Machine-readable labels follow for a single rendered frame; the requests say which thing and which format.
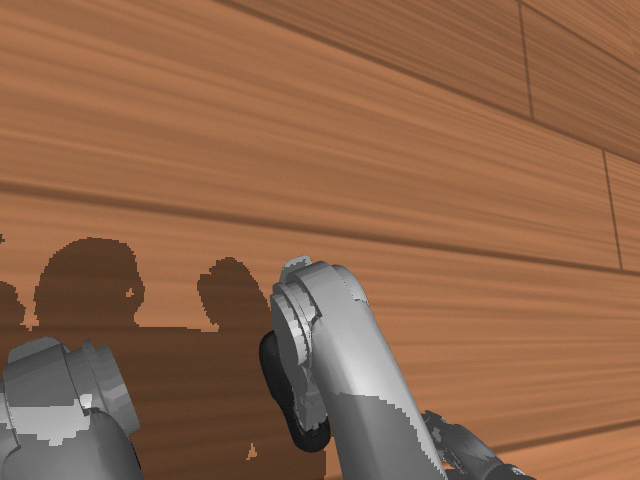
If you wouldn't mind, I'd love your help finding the right robot hand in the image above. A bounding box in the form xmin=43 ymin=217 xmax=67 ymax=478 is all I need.
xmin=421 ymin=410 xmax=504 ymax=480

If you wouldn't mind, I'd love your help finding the right robot foot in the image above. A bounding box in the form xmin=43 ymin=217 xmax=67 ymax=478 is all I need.
xmin=259 ymin=330 xmax=331 ymax=453

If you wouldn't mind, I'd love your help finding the right robot arm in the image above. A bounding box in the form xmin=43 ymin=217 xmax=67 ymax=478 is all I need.
xmin=485 ymin=464 xmax=536 ymax=480

